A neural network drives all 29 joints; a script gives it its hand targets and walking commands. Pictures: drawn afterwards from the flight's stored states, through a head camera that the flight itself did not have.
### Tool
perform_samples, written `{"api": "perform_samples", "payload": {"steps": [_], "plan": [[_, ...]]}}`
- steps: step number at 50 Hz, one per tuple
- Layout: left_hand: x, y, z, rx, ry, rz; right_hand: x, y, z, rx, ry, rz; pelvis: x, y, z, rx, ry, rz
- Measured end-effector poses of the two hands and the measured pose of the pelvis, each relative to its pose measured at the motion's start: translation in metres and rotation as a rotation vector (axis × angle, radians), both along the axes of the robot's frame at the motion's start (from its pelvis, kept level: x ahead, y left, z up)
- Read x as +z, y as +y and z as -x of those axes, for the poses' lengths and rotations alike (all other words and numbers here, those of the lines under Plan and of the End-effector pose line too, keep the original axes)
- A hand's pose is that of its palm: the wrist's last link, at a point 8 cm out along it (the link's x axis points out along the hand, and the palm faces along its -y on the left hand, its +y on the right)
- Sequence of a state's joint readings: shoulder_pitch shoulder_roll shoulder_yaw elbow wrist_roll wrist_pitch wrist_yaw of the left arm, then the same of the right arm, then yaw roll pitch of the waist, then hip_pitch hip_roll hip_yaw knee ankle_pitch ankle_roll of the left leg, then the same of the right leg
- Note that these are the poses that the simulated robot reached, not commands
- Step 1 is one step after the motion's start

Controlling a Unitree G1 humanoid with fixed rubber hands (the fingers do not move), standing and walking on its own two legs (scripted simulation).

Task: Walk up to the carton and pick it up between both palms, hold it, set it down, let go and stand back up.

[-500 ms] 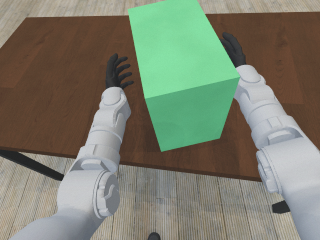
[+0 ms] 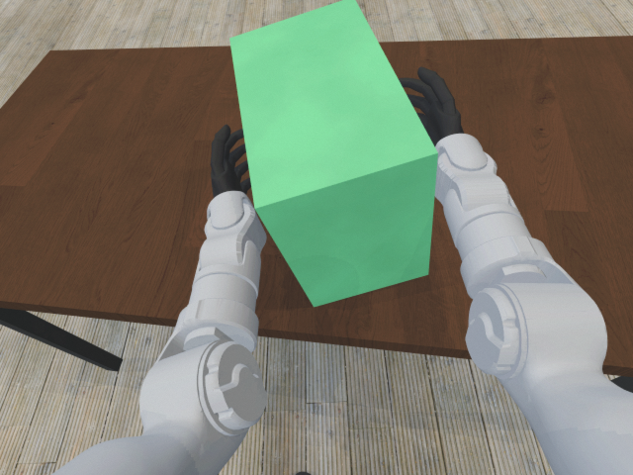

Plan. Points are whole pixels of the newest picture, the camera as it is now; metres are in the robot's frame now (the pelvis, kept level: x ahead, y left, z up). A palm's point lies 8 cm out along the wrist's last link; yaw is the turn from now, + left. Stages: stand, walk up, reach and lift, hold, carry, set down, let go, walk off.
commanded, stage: reach and lift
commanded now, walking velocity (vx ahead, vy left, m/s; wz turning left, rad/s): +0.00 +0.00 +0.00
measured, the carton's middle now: (332, 160) +0.50 +0.11 +0.07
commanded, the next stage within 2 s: none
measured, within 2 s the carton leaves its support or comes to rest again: neither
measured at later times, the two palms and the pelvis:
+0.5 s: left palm (224, 195) +0.41 +0.22 +0.09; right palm (432, 135) +0.51 -0.02 +0.13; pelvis +0.00 +0.01 +0.00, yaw +0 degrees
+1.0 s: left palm (225, 195) +0.41 +0.22 +0.09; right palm (433, 137) +0.51 -0.02 +0.12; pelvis +0.01 +0.01 +0.00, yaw +1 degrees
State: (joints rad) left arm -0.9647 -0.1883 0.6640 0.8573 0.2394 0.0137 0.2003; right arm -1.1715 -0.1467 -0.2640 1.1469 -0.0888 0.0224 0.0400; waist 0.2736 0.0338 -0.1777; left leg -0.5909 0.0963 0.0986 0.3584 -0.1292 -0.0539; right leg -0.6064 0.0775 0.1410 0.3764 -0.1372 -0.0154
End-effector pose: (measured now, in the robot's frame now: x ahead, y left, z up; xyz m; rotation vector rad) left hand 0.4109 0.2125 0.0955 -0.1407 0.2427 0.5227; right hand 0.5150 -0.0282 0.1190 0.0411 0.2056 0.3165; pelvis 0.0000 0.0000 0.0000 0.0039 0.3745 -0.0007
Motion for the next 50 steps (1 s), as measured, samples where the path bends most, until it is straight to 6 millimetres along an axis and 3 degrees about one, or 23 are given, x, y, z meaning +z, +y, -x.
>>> {"api": "perform_samples", "payload": {"steps": [14,50], "plan": [[-0.0006,0.0081,0.0043,0.006,0.015,0.0,0.0073,0.0103,0.0069,-0.012,-0.022,-0.018,0.0022,0.0055,-0.0024,0.006,-0.019,0.005],[-0.0015,0.0077,0.0044,0.015,0.018,0.02,0.0059,0.0098,0.0089,-0.02,-0.012,-0.042,0.0034,0.0062,-0.0057,0.016,-0.032,0.007]]}}
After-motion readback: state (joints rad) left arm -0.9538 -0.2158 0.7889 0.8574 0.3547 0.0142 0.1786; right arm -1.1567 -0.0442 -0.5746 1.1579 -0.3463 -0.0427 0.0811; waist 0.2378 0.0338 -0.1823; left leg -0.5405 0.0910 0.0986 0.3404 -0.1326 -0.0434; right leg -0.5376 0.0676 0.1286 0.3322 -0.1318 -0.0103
